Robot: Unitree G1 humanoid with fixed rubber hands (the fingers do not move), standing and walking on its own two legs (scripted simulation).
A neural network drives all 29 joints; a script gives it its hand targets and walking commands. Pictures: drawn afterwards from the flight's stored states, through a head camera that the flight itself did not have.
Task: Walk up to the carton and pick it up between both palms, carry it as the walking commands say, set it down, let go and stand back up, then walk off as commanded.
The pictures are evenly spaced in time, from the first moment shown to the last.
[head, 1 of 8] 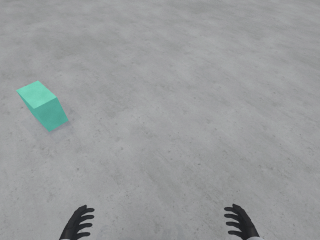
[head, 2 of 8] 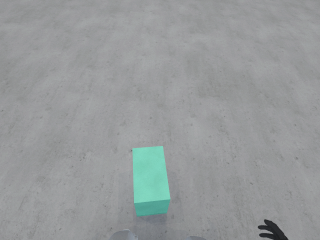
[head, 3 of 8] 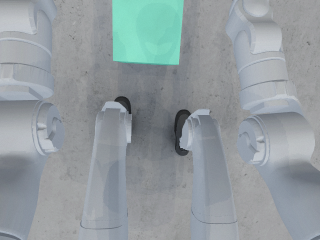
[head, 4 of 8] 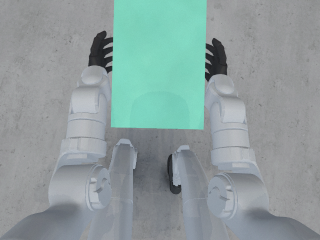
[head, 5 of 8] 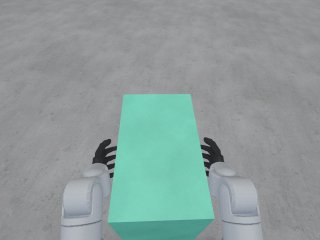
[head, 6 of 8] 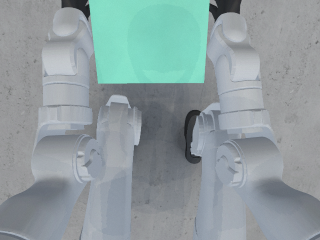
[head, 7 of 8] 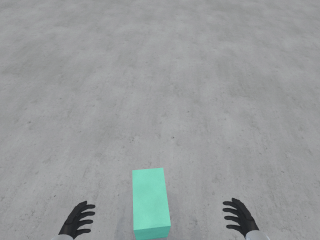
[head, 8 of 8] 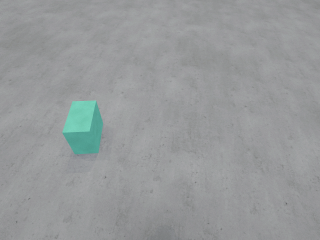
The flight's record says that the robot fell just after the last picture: no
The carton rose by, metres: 0.67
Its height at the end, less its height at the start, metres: +0.00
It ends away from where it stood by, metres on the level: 0.40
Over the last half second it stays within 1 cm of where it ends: yes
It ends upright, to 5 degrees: yes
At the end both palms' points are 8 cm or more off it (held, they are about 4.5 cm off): yes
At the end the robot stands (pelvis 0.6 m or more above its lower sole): yes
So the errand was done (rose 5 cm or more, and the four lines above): yes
